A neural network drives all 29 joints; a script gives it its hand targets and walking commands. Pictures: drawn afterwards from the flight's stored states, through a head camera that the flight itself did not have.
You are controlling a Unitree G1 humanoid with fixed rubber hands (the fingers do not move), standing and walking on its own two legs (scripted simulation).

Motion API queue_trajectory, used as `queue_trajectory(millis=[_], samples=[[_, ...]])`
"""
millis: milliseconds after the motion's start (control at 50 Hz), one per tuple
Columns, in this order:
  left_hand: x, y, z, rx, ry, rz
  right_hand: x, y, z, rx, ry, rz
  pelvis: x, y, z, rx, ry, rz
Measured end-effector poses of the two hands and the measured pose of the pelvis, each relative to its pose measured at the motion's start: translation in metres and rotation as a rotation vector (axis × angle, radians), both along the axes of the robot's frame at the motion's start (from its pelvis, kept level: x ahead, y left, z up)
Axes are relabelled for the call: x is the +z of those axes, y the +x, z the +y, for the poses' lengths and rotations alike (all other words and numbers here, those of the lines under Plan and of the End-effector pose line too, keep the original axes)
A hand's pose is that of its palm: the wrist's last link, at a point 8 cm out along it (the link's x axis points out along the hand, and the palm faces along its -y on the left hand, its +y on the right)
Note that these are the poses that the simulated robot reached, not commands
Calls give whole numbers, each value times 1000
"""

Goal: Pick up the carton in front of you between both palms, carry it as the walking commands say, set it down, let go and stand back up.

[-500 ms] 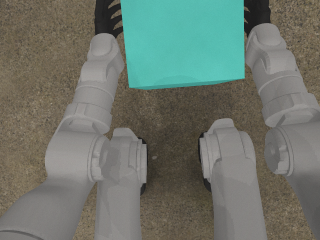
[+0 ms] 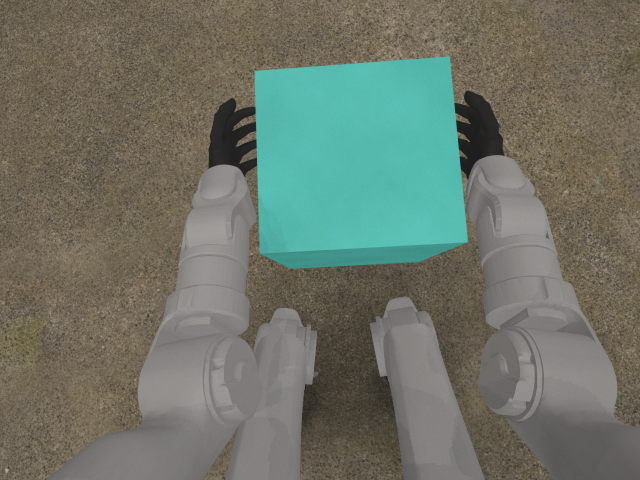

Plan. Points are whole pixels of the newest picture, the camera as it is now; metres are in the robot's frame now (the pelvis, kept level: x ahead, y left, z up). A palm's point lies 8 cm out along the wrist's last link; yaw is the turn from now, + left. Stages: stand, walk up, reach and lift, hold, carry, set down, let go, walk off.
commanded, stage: reach and lift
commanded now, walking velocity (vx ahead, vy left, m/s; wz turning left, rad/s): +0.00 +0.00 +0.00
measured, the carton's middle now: (352, 185) +0.47 -0.04 -0.13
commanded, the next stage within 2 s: none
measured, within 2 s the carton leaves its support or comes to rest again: neither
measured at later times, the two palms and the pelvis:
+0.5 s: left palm (153, 139) +0.44 +0.12 +0.10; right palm (546, 124) +0.43 -0.18 +0.09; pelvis +0.05 +0.00 +0.14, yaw -1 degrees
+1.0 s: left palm out of the picture +0.41 +0.14 +0.25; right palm out of the picture +0.39 -0.16 +0.25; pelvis +0.10 +0.00 +0.26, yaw -1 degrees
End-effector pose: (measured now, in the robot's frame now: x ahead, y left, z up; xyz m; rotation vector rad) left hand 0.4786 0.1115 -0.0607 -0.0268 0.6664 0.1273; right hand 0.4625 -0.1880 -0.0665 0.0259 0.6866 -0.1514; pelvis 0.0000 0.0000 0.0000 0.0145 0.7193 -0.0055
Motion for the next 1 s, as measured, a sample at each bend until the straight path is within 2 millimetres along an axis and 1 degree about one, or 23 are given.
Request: queue_trajectory(millis=[160,280,520,700,880,1000], samples=[[45,-10,5,8,-9,-5,44,-10,5,-10,9,-5,39,15,1,-3,-2,-30],[85,-19,8,13,-12,-2,84,-18,8,-13,15,-2,73,29,1,-5,-4,-77],[166,-38,14,15,-10,6,165,-37,13,-16,21,7,146,55,1,-11,-10,-203],[222,-51,18,11,-5,2,221,-50,18,-15,16,3,196,75,0,-13,-14,-313],[276,-64,22,10,-2,0,276,-62,21,-14,13,1,239,94,0,-15,-19,-452],[312,-71,25,1,6,-7,312,-69,25,-12,8,-5,260,104,0,-18,-22,-558]])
